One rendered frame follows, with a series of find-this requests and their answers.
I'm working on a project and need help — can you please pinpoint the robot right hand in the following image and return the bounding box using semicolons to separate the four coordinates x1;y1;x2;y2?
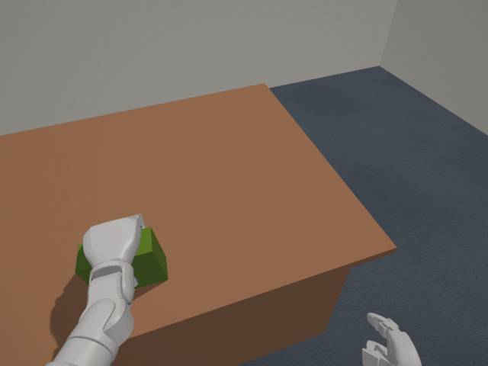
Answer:
362;313;422;366

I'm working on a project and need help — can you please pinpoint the robot left hand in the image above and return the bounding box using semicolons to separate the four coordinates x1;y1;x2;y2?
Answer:
83;213;146;291

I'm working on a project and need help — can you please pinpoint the table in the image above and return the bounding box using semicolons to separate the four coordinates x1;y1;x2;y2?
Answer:
0;83;397;366

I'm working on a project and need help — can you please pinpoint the sponge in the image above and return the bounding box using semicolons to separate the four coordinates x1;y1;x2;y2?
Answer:
75;227;168;289

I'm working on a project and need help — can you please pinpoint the robot left forearm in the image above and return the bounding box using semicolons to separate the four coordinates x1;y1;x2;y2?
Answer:
45;261;134;366

